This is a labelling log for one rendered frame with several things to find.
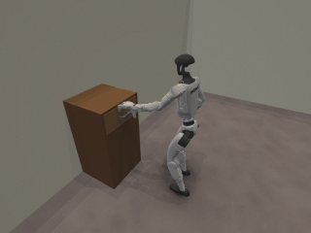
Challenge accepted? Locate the left robot hand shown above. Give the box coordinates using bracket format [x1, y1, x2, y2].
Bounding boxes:
[118, 101, 136, 118]

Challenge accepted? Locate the left robot upper arm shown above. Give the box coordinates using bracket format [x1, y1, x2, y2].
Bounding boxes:
[156, 84, 186, 112]

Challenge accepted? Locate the cabinet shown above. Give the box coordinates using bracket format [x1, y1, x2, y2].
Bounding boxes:
[62, 83, 141, 189]

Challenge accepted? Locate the left robot forearm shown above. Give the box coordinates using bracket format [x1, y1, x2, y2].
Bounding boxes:
[131, 101, 159, 113]

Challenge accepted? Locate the robot left foot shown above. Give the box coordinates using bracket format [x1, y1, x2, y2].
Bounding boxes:
[169, 184, 190, 197]

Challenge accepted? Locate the right robot upper arm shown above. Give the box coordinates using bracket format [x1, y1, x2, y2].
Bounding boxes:
[192, 77, 205, 105]

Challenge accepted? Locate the robot right foot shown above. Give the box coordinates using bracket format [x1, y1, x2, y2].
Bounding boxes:
[181, 167, 190, 176]

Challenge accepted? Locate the handle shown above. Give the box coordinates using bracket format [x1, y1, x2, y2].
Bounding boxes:
[118, 111, 132, 120]

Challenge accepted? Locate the robot foot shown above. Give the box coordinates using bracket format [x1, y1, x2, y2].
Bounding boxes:
[181, 167, 190, 176]
[169, 184, 190, 197]

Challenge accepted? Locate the drawer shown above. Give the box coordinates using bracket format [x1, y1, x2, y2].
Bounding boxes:
[103, 96, 136, 134]

